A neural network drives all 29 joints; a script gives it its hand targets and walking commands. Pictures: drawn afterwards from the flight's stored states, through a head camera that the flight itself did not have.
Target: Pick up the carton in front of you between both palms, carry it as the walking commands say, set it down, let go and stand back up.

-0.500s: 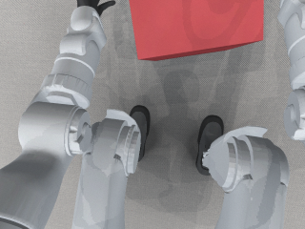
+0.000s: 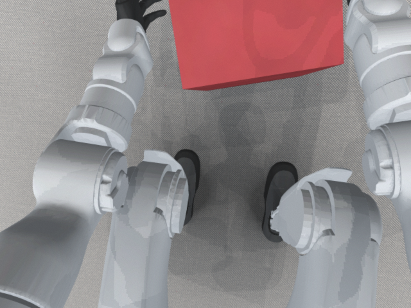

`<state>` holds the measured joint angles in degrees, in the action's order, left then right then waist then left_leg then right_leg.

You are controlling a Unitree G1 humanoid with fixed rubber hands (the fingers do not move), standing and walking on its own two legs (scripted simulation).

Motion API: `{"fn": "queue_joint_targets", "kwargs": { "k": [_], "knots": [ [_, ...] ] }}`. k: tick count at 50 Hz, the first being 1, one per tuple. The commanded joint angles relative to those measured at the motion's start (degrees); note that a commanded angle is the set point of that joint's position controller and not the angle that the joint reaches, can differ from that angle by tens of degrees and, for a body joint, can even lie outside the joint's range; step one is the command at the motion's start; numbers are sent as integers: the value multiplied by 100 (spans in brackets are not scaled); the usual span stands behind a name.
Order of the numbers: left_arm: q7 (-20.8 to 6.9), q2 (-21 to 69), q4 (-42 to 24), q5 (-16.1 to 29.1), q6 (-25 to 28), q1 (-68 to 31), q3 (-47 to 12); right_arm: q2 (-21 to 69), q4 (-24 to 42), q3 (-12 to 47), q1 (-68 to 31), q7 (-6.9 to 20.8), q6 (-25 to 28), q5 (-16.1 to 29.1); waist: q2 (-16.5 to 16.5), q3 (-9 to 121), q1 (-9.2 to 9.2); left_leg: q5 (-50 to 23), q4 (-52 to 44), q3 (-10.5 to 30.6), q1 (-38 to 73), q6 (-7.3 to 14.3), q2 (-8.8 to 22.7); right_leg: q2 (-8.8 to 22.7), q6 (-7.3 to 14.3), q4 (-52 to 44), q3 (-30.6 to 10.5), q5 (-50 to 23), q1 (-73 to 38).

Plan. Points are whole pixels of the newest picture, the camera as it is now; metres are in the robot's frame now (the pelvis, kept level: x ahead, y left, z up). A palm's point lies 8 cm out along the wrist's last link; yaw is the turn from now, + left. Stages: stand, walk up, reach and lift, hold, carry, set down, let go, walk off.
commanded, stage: reach and lift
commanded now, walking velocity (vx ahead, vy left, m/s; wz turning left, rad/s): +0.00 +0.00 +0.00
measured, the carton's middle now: (248, 22) +0.53 -0.02 -0.25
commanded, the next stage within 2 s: none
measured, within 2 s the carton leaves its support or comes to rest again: leaves its support in 0.34 s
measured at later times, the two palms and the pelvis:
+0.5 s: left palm (133, 3) +0.53 +0.13 -0.12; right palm out of the picture +0.54 -0.17 -0.13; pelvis +0.01 +0.00 -0.01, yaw -2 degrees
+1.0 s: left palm out of the picture +0.49 +0.12 +0.06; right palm out of the picture +0.49 -0.18 +0.06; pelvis +0.01 +0.01 +0.12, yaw -5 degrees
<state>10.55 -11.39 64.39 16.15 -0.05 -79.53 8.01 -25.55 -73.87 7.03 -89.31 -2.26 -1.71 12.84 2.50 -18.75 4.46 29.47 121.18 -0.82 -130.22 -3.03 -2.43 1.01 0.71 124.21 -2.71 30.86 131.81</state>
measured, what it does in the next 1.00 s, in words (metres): rises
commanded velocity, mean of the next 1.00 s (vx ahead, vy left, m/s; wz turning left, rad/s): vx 0.00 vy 0.00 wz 0.00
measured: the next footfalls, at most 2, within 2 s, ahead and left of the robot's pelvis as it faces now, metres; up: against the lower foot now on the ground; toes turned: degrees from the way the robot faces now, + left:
none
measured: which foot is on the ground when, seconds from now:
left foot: down 0.00-1.00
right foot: down 0.00-1.00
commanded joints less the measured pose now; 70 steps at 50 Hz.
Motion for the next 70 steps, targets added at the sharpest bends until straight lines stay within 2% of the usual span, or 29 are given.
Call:
{"fn": "queue_joint_targets", "kwargs": {
  "k": [1, 3, 4, 6, 7, 9, 12, 17, 21, 22, 23, 25, 27, 28, 31, 34, 37, 42, 48, 56, 61, 70],
  "knots": [
    [-16, 416, -541, 13, 117, -1301, -119, 291, 527, 140, -1766, -8, 132, -4, -796, 6368, -45, -1438, -757, -268, 3166, -98, -241, -178, -8, -1079, -29, -1158, -3433],
    [-14, 578, -405, -181, 121, -1265, 25, 612, 471, 177, -1812, 39, 115, -41, -811, 6266, 101, -1374, -780, -314, 3193, -89, -280, -230, -15, -1100, -25, -1070, -3434],
    [-107, 1035, -447, -271, 109, -1463, -21, 1186, 547, 278, -2003, 143, 92, -57, -865, 6194, 161, -1348, -799, -335, 3153, -57, -317, -280, -13, -1108, -15, -1051, -3426],
    [-472, 2634, -549, -459, 26, -2258, -200, 2847, 635, 555, -2630, 486, 18, -128, -923, 6175, 187, -1417, -723, -357, 2943, -23, -410, -391, 9, -1061, -33, -1194, -3396],
    [-676, 3329, -640, -579, -65, -2607, -251, 3549, 635, 572, -2732, 672, -44, -233, -949, 6126, 131, -1381, -672, -354, 2850, -19, -450, -439, 15, -1018, -5, -1220, -3346],
    [-1013, 4156, -822, -796, -253, -2940, -182, 4496, 701, 385, -2614, 971, -200, -435, -958, 6035, 43, -1295, -573, -392, 2709, -12, -526, -512, 45, -967, 76, -1215, -3262],
    [-1301, 4752, -1130, -861, -422, -3103, -132, 5263, 1001, 152, -2355, 1165, -342, -638, -982, 6187, -88, -1386, -456, -471, 2622, 7, -591, -588, 76, -943, 191, -1370, -3259],
    [-1496, 5714, -1819, -528, -647, -3094, -562, 6135, 2035, 412, -2521, 1243, -466, -380, -880, 7754, -104, -2041, -340, -615, 3145, -9, -662, -680, 59, -801, 359, -2082, -3983],
    [-1548, 6399, -2554, -280, -945, -3134, -1021, 6782, 3276, 729, -2619, 1158, -697, -320, -1150, 9485, -244, -2348, -439, -686, 3172, -70, -696, -723, 5, -817, 423, -2880, -5446],
    [-1547, 6415, -2786, -269, -966, -3249, -1163, 7042, 3454, 699, -2441, 1100, -761, -331, -1203, 9865, -370, -2303, -404, -674, 3441, -19, -708, -765, -6, -925, 484, -2602, -5277],
    [-1557, 6537, -2959, -341, -1084, -3219, -1279, 7104, 3565, 792, -2420, 1084, -858, -428, -1127, 9865, -260, -2187, -558, -718, 3246, -52, -717, -773, -21, -1014, 485, -2616, -5489],
    [-1603, 6520, -3388, -476, -1251, -3169, -1480, 7407, 3709, 758, -2053, 1079, -1078, -560, -1155, 9972, -249, -2086, -758, -728, 3134, -67, -751, -827, -77, -1122, 514, -2770, -5709],
    [-1632, 6512, -3635, -646, -1384, -3098, -1581, 7723, 3640, 669, -1634, 1085, -1287, -706, -1109, 9847, -192, -1835, -966, -732, 3086, -39, -769, -867, -121, -1325, 533, -2529, -5620],
    [-1642, 6492, -3631, -753, -1450, -3066, -1541, 7869, 3523, 620, -1477, 1103, -1384, -777, -1092, 9640, -145, -1544, -1089, -747, 3096, -4, -772, -885, -141, -1501, 542, -2134, -5398],
    [-1688, 6547, -3097, -1281, -1704, -2626, -1091, 8114, 2956, 247, -1123, 1237, -1602, -1071, -1010, 8472, 92, -780, -1593, -672, 3007, 105, -753, -954, -149, -1986, 586, -1077, -4445],
    [-1753, 6550, -2539, -1826, -1848, -2238, -463, 8040, 2404, -297, -1019, 1366, -1692, -1438, -989, 7512, 211, -308, -1982, -610, 2873, 172, -723, -978, -110, -2380, 560, -381, -3878],
    [-1874, 6659, -2399, -2055, -1915, -2193, -201, 7934, 2190, -777, -968, 1424, -1701, -1762, -922, 7501, 97, -235, -2274, -570, 2989, 166, -731, -994, -67, -2679, 547, -297, -3991],
    [-2033, 7083, -2396, -2022, -2021, -2100, -405, 7931, 2197, -1135, -745, 1438, -1724, -2100, -539, 7933, -268, -342, -2720, -520, 3457, 64, -775, -1008, 23, -3083, 588, -526, -4432],
    [-2110, 7523, -2708, -1839, -2157, -1666, -990, 8310, 2822, -600, -508, 1562, -1829, -1859, -322, 8748, -327, -849, -3166, -449, 4419, 24, -808, -1021, 10, -3425, 621, -1050, -5123],
    [-2123, 7671, -3032, -1603, -2213, -844, -1648, 8809, 3547, 313, 26, 1572, -1954, -1370, -572, 8870, -191, -1201, -3738, -299, 5204, 76, -796, -1045, -135, -3986, 538, -1436, -6148],
    [-2146, 7716, -2936, -1638, -2196, -288, -1695, 8942, 3576, 377, 566, 1488, -1959, -1419, -640, 8293, -210, -1113, -4193, -207, 5502, 98, -784, -1044, -163, -4497, 432, -1405, -6637],
    [-2216, 7813, -2764, -1826, -2116, 609, -1663, 9075, 3533, 243, 1505, 1418, -1866, -1653, -458, 7369, -298, -1120, -5154, -32, 6387, 133, -753, -1004, -101, -5493, 185, -1493, -7596]
  ]
}}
